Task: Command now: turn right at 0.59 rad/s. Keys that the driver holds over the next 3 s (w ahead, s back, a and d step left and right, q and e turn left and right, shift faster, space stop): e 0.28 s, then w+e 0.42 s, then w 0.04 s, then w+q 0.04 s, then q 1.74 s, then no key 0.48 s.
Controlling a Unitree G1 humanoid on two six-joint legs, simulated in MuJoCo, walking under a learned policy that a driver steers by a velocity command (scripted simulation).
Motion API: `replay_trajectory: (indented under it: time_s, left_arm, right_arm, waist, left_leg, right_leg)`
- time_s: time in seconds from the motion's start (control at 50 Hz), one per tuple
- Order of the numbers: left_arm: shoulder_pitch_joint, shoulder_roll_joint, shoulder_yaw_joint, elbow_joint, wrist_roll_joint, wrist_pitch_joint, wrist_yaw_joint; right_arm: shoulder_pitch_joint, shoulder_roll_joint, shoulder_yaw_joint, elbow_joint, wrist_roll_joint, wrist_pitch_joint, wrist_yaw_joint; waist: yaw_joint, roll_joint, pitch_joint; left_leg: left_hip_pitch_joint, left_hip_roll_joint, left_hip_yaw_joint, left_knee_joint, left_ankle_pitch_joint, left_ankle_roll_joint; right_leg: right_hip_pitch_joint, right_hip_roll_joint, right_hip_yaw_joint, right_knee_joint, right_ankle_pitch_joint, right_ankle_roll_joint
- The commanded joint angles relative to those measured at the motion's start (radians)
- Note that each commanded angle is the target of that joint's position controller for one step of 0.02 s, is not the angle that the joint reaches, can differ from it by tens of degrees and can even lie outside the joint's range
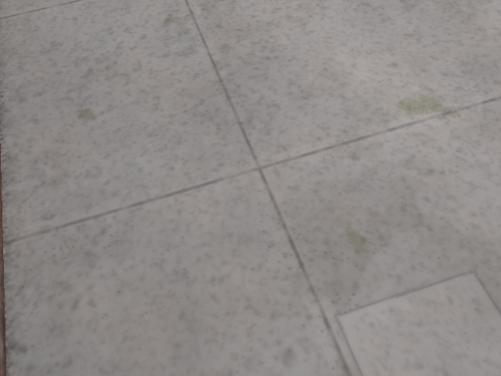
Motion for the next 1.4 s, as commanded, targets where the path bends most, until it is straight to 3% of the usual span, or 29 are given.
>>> replay_trajectory:
  time_s: [0.02,0.1,0.12,0.14,0.16,0.18,0.22,0.28,0.4,0.54,0.56,0.58,0.6,0.62,0.64,0.68,0.72,0.86,0.9,0.96,0.98,1.0,1.02,1.06,1.1,1.18,1.26,1.36,1.4]
  left_arm:
    - [-0.022,0.14,0.037,-0.083,-0.005,-0.02,-0.001]
    - [-0.045,0.128,0.033,-0.097,-0.047,-0.012,-0.014]
    - [-0.001,0.075,0.021,-0.095,-0.04,-0.009,-0.015]
    - [0.055,0.094,0.029,-0.125,-0.028,-0.012,-0.03]
    - [0.062,0.198,0.057,-0.102,-0.002,-0.023,-0.037]
    - [0.043,0.222,0.068,-0.091,-0.007,-0.013,-0.036]
    - [0.009,0.167,0.049,-0.076,-0.011,0.017,-0.022]
    - [-0.05,0.107,0.028,-0.085,-0.038,0.034,-0.017]
    - [-0.173,0.061,-0.003,-0.143,-0.023,-0.005,-0.033]
    - [-0.032,0.082,0.016,-0.076,-0.02,-0.063,-0.06]
    - [0.079,0.131,0.04,-0.028,-0.02,-0.069,-0.059]
    - [0.239,0.27,0.084,0.002,-0.019,-0.077,-0.05]
    - [0.269,0.316,0.09,-0.02,-0.012,-0.093,-0.055]
    - [0.227,0.212,0.06,-0.014,0.005,-0.11,-0.053]
    - [0.196,0.182,0.049,-0.012,0.011,-0.12,-0.055]
    - [0.119,0.132,0.03,-0.019,0.006,-0.113,-0.059]
    - [0.071,0.141,0.033,-0.029,0.011,-0.105,-0.049]
    - [0.177,0.145,0.026,0.079,0.01,-0.111,-0.048]
    - [0.161,0.149,0.02,0.102,0.018,-0.106,-0.043]
    - [0.028,0.131,0.01,0.07,0.042,-0.101,-0.023]
    - [0.174,0.057,-0.014,0.055,0.058,-0.111,-0.027]
    - [0.261,0.067,-0.021,0.065,0.041,-0.11,-0.036]
    - [0.194,0.155,-0.003,0.063,0.012,-0.107,-0.034]
    - [0.049,0.149,0.0,0.032,0.014,-0.082,-0.012]
    - [0.042,0.102,-0.01,0.01,0.022,-0.057,0.002]
    - [0.062,0.044,-0.028,0.017,0.033,-0.049,0.014]
    - [-0.009,0.068,-0.017,0.016,0.026,-0.023,0.015]
    - [-0.008,0.066,-0.006,0.02,0.013,-0.069,-0.003]
    - [0.035,0.113,0.015,0.034,0.016,-0.082,-0.011]
  right_arm:
    - [-0.001,-0.089,-0.027,-0.063,0.003,-0.023,0.001]
    - [0.14,-0.115,-0.052,-0.024,0.006,-0.039,0.024]
    - [0.144,-0.16,-0.066,-0.023,-0.004,-0.037,0.026]
    - [0.105,-0.242,-0.086,-0.034,-0.031,-0.016,0.024]
    - [0.086,-0.178,-0.072,-0.075,-0.04,-0.014,0.021]
    - [0.023,-0.125,-0.053,-0.092,-0.028,-0.014,0.012]
    - [-0.01,-0.085,-0.034,-0.112,-0.003,0.003,-0.001]
    - [0.05,-0.103,-0.031,-0.103,-0.009,0.014,-0.008]
    - [0.173,-0.192,-0.064,-0.058,0.01,-0.022,-0.01]
    - [0.176,-0.202,-0.067,-0.021,0.035,-0.071,0.031]
    - [0.165,-0.163,-0.049,-0.024,0.015,-0.073,0.037]
    - [0.11,-0.099,-0.024,-0.091,-0.023,-0.088,0.042]
    - [0.035,-0.113,-0.023,-0.144,-0.018,-0.118,0.046]
    - [0.002,-0.178,-0.036,-0.133,0.026,-0.14,0.055]
    - [0.005,-0.167,-0.03,-0.124,0.036,-0.148,0.061]
    - [0.044,-0.163,-0.03,-0.077,0.005,-0.142,0.066]
    - [0.062,-0.145,-0.024,-0.054,-0.018,-0.134,0.081]
    - [-0.086,-0.086,0.014,-0.064,0.002,-0.142,0.102]
    - [-0.049,-0.108,0.004,-0.066,0.003,-0.14,0.101]
    - [0.302,-0.19,-0.026,0.051,0.002,-0.128,0.093]
    - [0.343,-0.281,-0.033,0.049,-0.013,-0.119,0.086]
    - [0.323,-0.243,-0.017,0.033,-0.029,-0.117,0.09]
    - [0.198,-0.253,-0.029,-0.014,-0.014,-0.107,0.078]
    - [0.104,-0.184,-0.008,-0.026,0.01,-0.089,0.06]
    - [0.085,-0.184,-0.007,-0.019,0.001,-0.073,0.043]
    - [0.077,-0.21,-0.023,-0.031,0.0,-0.053,0.031]
    - [0.065,-0.204,-0.029,-0.057,0.021,-0.022,0.03]
    - [0.076,-0.225,-0.043,-0.063,0.022,0.021,0.009]
    - [0.094,-0.182,-0.032,-0.067,0.031,0.025,0.006]
  waist:
    - [-0.019,-0.194,-0.188]
    - [-0.083,-0.184,-0.201]
    - [-0.054,-0.024,-0.215]
    - [0.005,0.3,-0.193]
    - [-0.017,0.207,-0.192]
    - [-0.001,0.145,-0.141]
    - [-0.016,0.108,-0.079]
    - [-0.041,0.118,-0.05]
    - [-0.114,0.148,-0.042]
    - [-0.014,0.068,-0.084]
    - [0.033,0.015,-0.143]
    - [0.087,-0.284,-0.185]
    - [0.106,-0.359,-0.257]
    - [0.109,-0.204,-0.168]
    - [0.074,-0.176,-0.103]
    - [0.013,-0.124,-0.033]
    - [-0.024,-0.12,-0.04]
    - [0.053,-0.11,0.012]
    - [0.003,-0.152,-0.025]
    - [-0.177,-0.088,-0.199]
    - [-0.099,0.214,-0.33]
    - [-0.071,0.238,-0.528]
    - [-0.08,0.125,-0.434]
    - [-0.06,-0.029,-0.179]
    - [-0.016,0.024,-0.11]
    - [-0.001,0.056,-0.17]
    - [-0.031,0.108,-0.147]
    - [-0.029,0.16,-0.103]
    - [-0.01,0.112,-0.115]
  left_leg:
    - [0.113,-0.03,0.031,-0.067,-0.042,0.002]
    - [0.355,-0.013,0.062,-0.468,0.159,0.02]
    - [0.51,0.143,-0.045,-0.472,0.335,0.076]
    - [0.552,0.363,-0.276,-0.451,0.66,0.277]
    - [0.445,0.456,-0.312,-0.465,0.739,0.382]
    - [0.387,0.4,-0.208,-0.468,0.668,0.35]
    - [0.398,0.282,-0.067,-0.456,0.577,0.288]
    - [0.441,0.219,0.032,-0.464,0.596,0.269]
    - [0.448,0.265,0.034,-0.606,0.019,0.255]
    - [0.366,0.274,0.162,-0.457,0.028,0.199]
    - [0.27,0.22,0.244,-0.273,0.1,0.156]
    - [-0.051,0.077,0.381,0.145,0.015,0.056]
    - [-0.343,-0.028,0.201,0.351,-0.25,0.044]
    - [-0.432,0.048,0.124,0.404,-0.214,0.075]
    - [-0.432,0.082,0.113,0.371,-0.14,0.1]
    - [-0.357,0.117,0.115,0.257,-0.002,0.097]
    - [-0.246,0.092,0.15,0.154,0.081,0.06]
    - [0.007,-0.008,0.245,-0.306,0.405,0.099]
    - [0.097,-0.034,0.228,-0.314,0.412,0.147]
    - [0.526,-0.01,0.153,-0.272,0.73,0.208]
    - [0.807,0.272,-0.176,-0.255,1.101,0.379]
    - [0.914,0.424,-0.486,-0.36,1.079,0.51]
    - [0.78,0.384,-0.461,-0.427,0.736,0.472]
    - [0.472,0.281,-0.306,-0.525,0.357,0.377]
    - [0.29,0.202,-0.229,-0.589,0.279,0.334]
    - [0.248,0.172,-0.163,-0.559,0.457,0.337]
    - [0.2,0.151,-0.224,-0.565,0.103,0.296]
    - [0.222,0.132,-0.324,-0.513,0.034,0.244]
    - [0.162,0.06,-0.288,-0.422,-0.037,0.173]
  right_leg:
    - [0.18,-0.244,0.281,-0.093,0.23,-0.127]
    - [0.204,-0.178,0.287,-0.004,0.254,-0.056]
    - [0.079,-0.087,0.189,0.165,-0.062,0.001]
    - [-0.15,0.069,0.029,0.391,-0.48,0.057]
    - [-0.177,-0.015,0.03,0.666,-0.5,0.103]
    - [-0.182,-0.056,0.004,0.765,-0.442,0.119]
    - [-0.244,-0.063,-0.019,0.805,-0.325,0.155]
    - [-0.258,-0.082,-0.074,0.669,-0.248,0.183]
    - [-0.211,-0.211,-0.207,0.362,-0.245,0.138]
    - [0.117,-0.162,-0.318,0.045,-0.174,0.008]
    - [0.315,-0.143,-0.292,0.014,-0.116,-0.028]
    - [0.573,-0.358,0.119,-0.081,-0.131,-0.149]
    - [0.706,-0.503,0.502,-0.245,-0.222,-0.302]
    - [0.7,-0.514,0.42,-0.259,-0.185,-0.279]
    - [0.634,-0.477,0.331,-0.238,-0.114,-0.239]
    - [0.514,-0.398,0.168,-0.229,0.099,-0.185]
    - [0.411,-0.349,0.08,-0.232,0.288,-0.17]
    - [0.323,-0.304,-0.077,-0.206,0.493,-0.097]
    - [0.349,-0.307,-0.086,-0.138,0.626,-0.057]
    - [0.25,-0.221,-0.161,0.243,0.698,0.033]
    - [0.007,-0.091,-0.195,0.727,-0.077,0.12]
    - [-0.091,-0.026,-0.064,0.919,-0.524,0.145]
    - [-0.124,-0.076,-0.032,0.954,-0.451,0.143]
    - [-0.17,-0.148,-0.091,0.837,-0.345,0.125]
    - [-0.074,-0.167,-0.105,0.673,-0.284,0.124]
    - [0.024,-0.135,-0.142,0.44,-0.289,0.173]
    - [0.054,-0.125,-0.125,0.308,-0.188,0.17]
    - [0.128,-0.108,-0.144,0.064,-0.117,0.151]
    - [0.269,-0.198,-0.108,-0.119,-0.031,0.09]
